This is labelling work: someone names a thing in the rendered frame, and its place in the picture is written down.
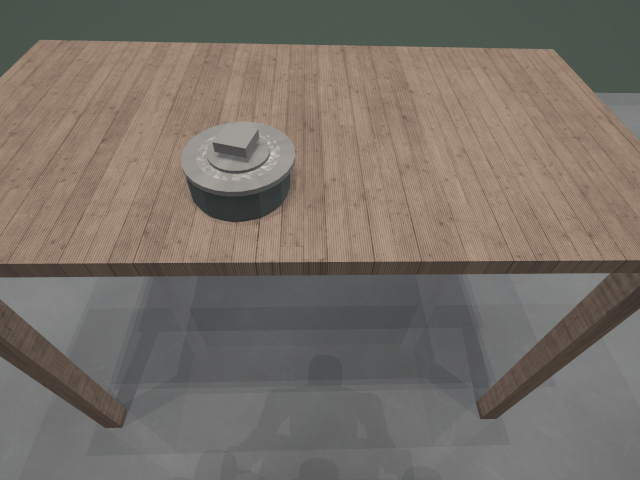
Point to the table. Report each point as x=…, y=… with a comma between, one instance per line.
x=408, y=161

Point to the lid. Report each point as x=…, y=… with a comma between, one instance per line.
x=270, y=162

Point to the knob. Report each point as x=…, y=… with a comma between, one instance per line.
x=236, y=140

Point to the pot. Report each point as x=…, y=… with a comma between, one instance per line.
x=240, y=208

